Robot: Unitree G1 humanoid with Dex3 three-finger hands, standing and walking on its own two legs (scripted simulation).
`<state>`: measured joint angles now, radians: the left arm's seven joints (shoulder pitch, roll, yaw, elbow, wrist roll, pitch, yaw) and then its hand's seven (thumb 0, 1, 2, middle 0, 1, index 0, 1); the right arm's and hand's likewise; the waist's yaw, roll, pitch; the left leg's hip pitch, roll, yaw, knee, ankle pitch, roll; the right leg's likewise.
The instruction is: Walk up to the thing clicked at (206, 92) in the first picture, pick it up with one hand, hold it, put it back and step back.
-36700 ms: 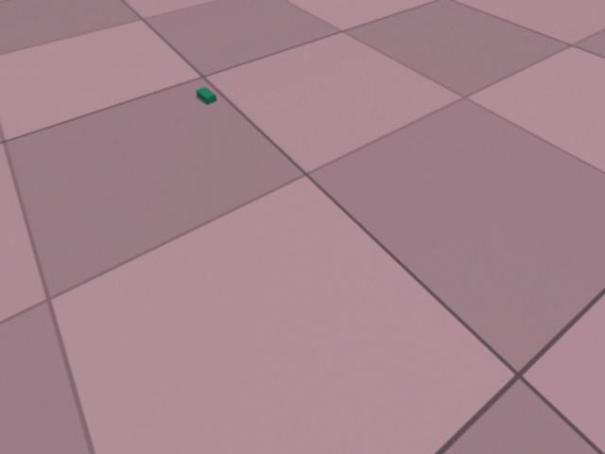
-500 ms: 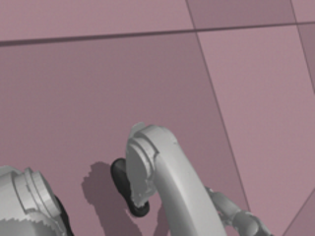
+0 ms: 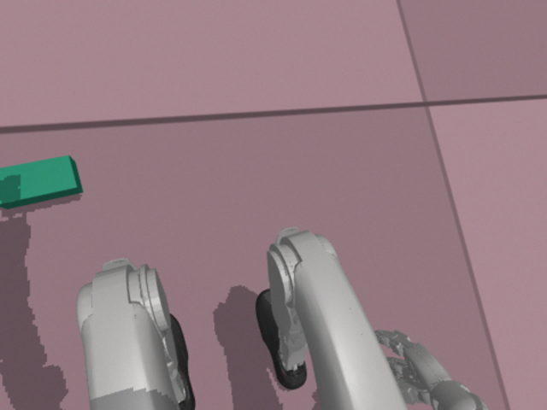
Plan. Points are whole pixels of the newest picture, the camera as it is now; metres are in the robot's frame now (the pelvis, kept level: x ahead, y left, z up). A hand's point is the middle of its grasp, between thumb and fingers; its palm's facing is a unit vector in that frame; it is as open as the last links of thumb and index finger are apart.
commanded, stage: withdraw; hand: left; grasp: from above
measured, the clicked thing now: (38, 182) +0.49 +0.34 -0.34
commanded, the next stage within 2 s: home in 0.32 s
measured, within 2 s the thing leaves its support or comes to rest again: neither
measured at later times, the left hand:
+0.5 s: hand out of the picture +0.49 +0.36 -0.17, palm faces -0.41 -0.05 -0.91, open 13.6 cm
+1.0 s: hand out of the picture +0.30 +0.32 +0.02, palm faces -0.19 -0.69 -0.70, open 7.7 cm
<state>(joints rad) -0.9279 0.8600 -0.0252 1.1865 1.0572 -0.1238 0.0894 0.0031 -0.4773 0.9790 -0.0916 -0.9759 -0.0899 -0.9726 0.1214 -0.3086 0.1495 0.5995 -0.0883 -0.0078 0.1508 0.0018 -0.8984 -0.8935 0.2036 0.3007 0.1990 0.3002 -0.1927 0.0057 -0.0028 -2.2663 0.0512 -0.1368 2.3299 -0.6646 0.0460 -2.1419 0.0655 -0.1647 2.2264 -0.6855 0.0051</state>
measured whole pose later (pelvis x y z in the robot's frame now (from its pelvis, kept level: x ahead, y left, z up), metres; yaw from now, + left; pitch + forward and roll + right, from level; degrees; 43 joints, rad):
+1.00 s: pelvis +0.00 +0.00 +0.13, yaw +6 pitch +32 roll -7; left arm -0.24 0.54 0.07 0.44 0.45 0.10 0.00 0.01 0.82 0.89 -0.22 -0.31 -0.21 -0.31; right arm 0.07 -0.29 -0.01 0.58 0.02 0.00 0.02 0.01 -0.91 -0.90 0.20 0.30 0.20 0.30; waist -0.05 0.03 -0.18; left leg -1.84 0.03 -0.07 1.90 -0.62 0.04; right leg -1.75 0.04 -0.09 1.84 -0.65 0.01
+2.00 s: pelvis +0.09 +0.00 +0.36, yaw +13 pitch +11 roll -3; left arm 0.49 0.22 0.03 -0.10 -0.06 0.45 0.02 0.01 0.91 0.90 -0.21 -0.30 -0.20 -0.30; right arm 0.27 -0.23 0.04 0.51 0.01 -0.23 -0.18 0.01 -0.90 -0.89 0.20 0.30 0.20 0.30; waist -0.03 0.05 -0.16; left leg -0.70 0.01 -0.06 0.99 -0.47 0.01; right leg -0.62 0.03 -0.06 0.92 -0.50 -0.02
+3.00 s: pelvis +0.09 +0.01 +0.36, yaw +12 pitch +11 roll -3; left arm 0.50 0.23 0.02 -0.11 -0.06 0.44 0.02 0.01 0.91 0.90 -0.21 -0.30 -0.20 -0.30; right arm 0.29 -0.23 0.04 0.53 0.01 -0.23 -0.17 0.01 -0.90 -0.89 0.21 0.30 0.20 0.30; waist -0.03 0.05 -0.15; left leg -0.70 0.01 -0.04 1.00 -0.48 0.01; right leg -0.62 0.03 -0.05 0.94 -0.50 -0.01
